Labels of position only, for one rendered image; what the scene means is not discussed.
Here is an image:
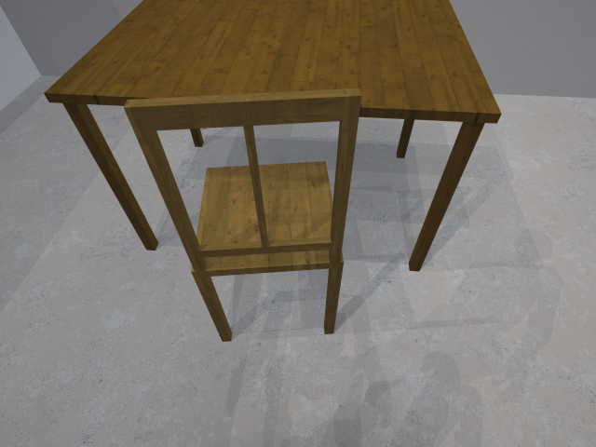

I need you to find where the chair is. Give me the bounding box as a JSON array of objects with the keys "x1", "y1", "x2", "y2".
[{"x1": 124, "y1": 88, "x2": 361, "y2": 342}]

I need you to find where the table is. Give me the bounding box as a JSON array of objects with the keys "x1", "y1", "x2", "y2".
[{"x1": 44, "y1": 0, "x2": 502, "y2": 272}]

